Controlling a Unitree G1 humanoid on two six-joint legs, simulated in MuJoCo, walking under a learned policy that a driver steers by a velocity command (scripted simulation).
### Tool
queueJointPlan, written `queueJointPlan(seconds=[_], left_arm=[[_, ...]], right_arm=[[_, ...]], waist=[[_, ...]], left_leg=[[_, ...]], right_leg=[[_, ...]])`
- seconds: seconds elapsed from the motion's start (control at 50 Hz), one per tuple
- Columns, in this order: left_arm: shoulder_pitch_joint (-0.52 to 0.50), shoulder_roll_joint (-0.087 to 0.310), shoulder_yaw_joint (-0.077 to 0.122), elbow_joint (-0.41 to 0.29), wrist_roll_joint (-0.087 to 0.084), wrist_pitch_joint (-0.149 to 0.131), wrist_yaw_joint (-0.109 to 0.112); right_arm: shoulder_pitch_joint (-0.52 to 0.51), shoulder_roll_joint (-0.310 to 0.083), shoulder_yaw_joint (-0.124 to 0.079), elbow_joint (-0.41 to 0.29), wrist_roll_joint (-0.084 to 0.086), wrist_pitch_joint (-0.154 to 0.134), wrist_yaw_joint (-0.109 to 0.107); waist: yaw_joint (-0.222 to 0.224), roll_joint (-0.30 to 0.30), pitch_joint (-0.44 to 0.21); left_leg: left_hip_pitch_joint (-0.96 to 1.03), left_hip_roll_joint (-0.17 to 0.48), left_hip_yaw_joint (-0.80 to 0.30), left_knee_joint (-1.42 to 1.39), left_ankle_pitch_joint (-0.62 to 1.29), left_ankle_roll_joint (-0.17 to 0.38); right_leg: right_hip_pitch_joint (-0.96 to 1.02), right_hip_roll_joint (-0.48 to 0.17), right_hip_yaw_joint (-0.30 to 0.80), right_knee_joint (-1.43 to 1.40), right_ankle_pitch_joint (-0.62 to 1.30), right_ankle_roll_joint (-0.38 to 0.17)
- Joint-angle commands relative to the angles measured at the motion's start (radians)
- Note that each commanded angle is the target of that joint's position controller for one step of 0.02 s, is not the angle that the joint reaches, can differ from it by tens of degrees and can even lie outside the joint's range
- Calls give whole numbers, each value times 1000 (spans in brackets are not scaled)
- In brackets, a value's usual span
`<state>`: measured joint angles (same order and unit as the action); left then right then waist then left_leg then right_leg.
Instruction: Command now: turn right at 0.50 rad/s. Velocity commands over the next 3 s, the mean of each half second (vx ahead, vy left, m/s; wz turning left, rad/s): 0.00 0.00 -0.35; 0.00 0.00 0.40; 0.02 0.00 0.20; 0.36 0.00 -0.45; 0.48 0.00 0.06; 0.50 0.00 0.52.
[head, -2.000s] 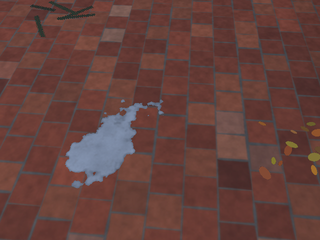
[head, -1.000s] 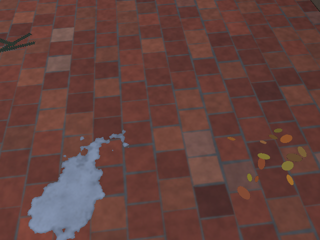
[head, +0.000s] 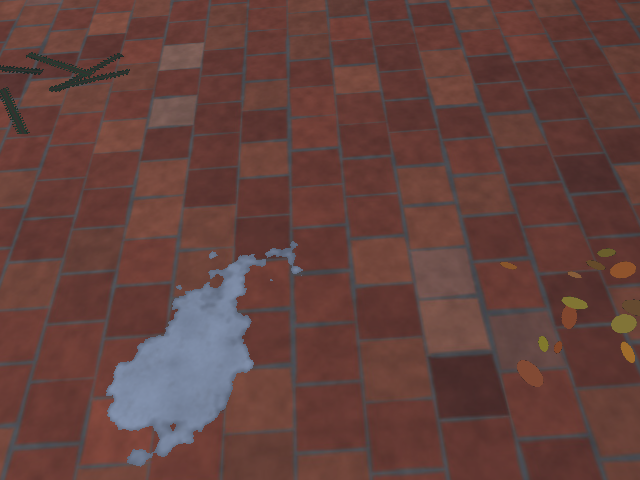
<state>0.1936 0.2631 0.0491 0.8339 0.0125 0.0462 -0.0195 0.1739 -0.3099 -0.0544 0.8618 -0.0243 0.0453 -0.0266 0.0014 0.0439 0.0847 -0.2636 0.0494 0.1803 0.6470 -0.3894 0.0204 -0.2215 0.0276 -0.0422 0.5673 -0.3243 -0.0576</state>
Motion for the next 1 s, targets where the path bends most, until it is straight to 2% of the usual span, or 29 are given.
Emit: queueJointPlan(seconds=[0.02,0.04,0.06,0.08,0.1,0.16,0.22,0.32,0.42,0.46,0.48,0.5,0.52,0.54,0.56,0.58,0.62,0.68,0.78,0.82,0.84,0.86,0.88,0.9,0.92,0.94,0.96,0.98,1.0], left_arm=[[169,279,73,-27,5,-21,14],[110,226,60,-39,-4,-17,21],[29,186,49,-57,-6,-10,26],[-15,167,43,-73,-12,-8,30],[-23,154,40,-80,-13,-9,30],[30,175,46,-72,-15,-17,23],[63,189,51,-66,-9,-18,25],[76,181,43,-65,6,-21,30],[18,109,-2,-45,24,-31,40],[0,127,-8,-27,19,-31,47],[-8,146,-5,-21,11,-29,52],[8,149,-5,-18,10,-32,54],[29,138,-4,-31,11,-35,54],[45,123,-3,-22,-1,-26,57],[36,128,-5,-10,8,-20,65],[17,129,-1,-8,6,-20,67],[-23,129,7,-18,-2,-19,59],[-39,102,4,-34,-4,-21,54],[-27,93,-2,-55,-13,-31,58],[43,94,-1,-44,-13,-37,62],[88,104,3,-33,-6,-42,69],[98,183,20,-36,9,-46,79],[27,294,41,-76,15,-39,79],[8,272,37,-80,29,-34,72],[-24,194,15,-94,26,-37,66],[-67,148,3,-103,19,-40,64],[-84,136,-1,-114,16,-44,66],[-71,138,-2,-115,15,-48,71],[-37,140,-1,-108,14,-48,71]], right_arm=[[-82,-66,-9,-118,-5,7,-14],[-52,-74,-12,-102,8,11,-11],[-35,-84,-16,-89,16,4,-5],[-30,-101,-22,-86,4,-1,-1],[-11,-106,-24,-76,-9,-1,5],[-6,-86,-21,-84,-1,4,13],[-33,-82,-20,-102,2,10,7],[-37,-76,-17,-104,8,8,2],[-2,-35,4,-66,17,6,4],[27,-34,7,-44,20,2,2],[42,-40,8,-38,17,-6,1],[35,-71,5,-40,9,-18,-3],[45,-138,-3,-50,-4,-32,-6],[9,-189,-14,-44,15,-34,7],[13,-151,-9,-42,17,-36,19],[13,-136,-7,-43,16,-37,24],[35,-146,-16,-39,11,-32,19],[54,-160,-38,-27,18,-19,9],[19,-154,-58,-40,12,4,20],[-32,-158,-64,-55,14,12,27],[-57,-150,-63,-66,21,13,28],[-35,-106,-52,-81,25,9,28],[15,-31,-35,-99,27,2,24],[8,-121,-53,-80,-2,4,15],[18,-139,-63,-66,2,7,18],[41,-128,-64,-46,1,12,24],[61,-122,-64,-35,0,19,34],[71,-114,-61,-32,-1,23,44],[58,-109,-57,-35,0,25,52]], waist=[[76,-213,-87],[32,-147,-63],[-1,-117,-36],[-14,-134,-38],[-13,-145,-67],[0,-111,-105],[20,-139,-88],[36,-150,-103],[21,-148,-119],[-2,-142,-102],[-25,-120,-88],[-16,-79,-92],[9,31,-114],[41,115,-85],[23,133,-77],[12,146,-70],[-12,150,-67],[-12,85,-93],[-16,118,-135],[23,119,-147],[50,100,-145],[32,-37,-136],[-3,-284,-128],[2,-202,-106],[-26,-137,-74],[-50,-117,-41],[-59,-145,-47],[-51,-180,-55],[-32,-179,-64]], left_leg=[[-290,-57,-182,405,-260,-35],[-295,-37,-210,452,-172,-34],[-294,-23,-222,432,-81,-33],[-305,-22,-221,419,-30,-36],[-290,-30,-212,436,2,-45],[-296,-39,-216,431,28,-65],[-322,-39,-223,357,23,-76],[-265,-42,-217,251,2,-69],[-11,-42,-199,27,9,-33],[89,-61,-188,-124,71,-16],[146,-61,-195,-265,185,-5],[195,-15,-276,-325,271,6],[220,122,-451,-347,423,37],[130,209,-552,-327,583,145],[97,237,-605,-336,603,190],[97,215,-605,-337,586,191],[128,186,-613,-340,557,194],[172,150,-589,-327,560,201],[130,96,-602,-307,508,166],[63,62,-609,-276,462,126],[-4,25,-597,-244,364,83],[-125,-51,-530,-134,167,26],[-276,-219,-330,73,-113,-20],[-243,-149,-299,282,-187,-22],[-216,-130,-312,372,-148,-13],[-216,-115,-300,437,-89,-15],[-231,-112,-283,473,-42,-22],[-253,-111,-263,488,-29,-36],[-266,-110,-248,476,-26,-49]], right_leg=[[154,-413,547,-288,580,-271],[127,-349,449,-279,525,-260],[106,-275,379,-284,452,-212],[129,-232,351,-280,451,-180],[149,-204,325,-269,514,-174],[190,-197,333,-252,563,-175],[201,-188,376,-251,498,-174],[180,-197,405,-247,486,-181],[68,-184,343,-252,460,-147],[35,-181,332,-225,437,-124],[12,-172,322,-198,417,-97],[-12,-153,315,-172,359,-58],[-37,-84,248,-70,262,-25],[-43,29,148,-67,41,3],[-20,28,113,-32,-30,14],[-33,43,100,6,-60,17],[-113,59,91,130,-147,31],[-191,41,101,245,-176,65],[-107,50,79,94,-117,78],[19,61,68,-84,-24,63],[113,50,72,-230,62,54],[193,-103,228,-354,-7,21],[200,-368,524,-424,-21,-74],[55,-430,514,-378,89,-163],[6,-386,447,-361,182,-175],[-7,-318,337,-339,247,-150],[31,-264,257,-320,300,-122],[74,-242,205,-296,406,-117],[115,-234,173,-274,489,-119]])
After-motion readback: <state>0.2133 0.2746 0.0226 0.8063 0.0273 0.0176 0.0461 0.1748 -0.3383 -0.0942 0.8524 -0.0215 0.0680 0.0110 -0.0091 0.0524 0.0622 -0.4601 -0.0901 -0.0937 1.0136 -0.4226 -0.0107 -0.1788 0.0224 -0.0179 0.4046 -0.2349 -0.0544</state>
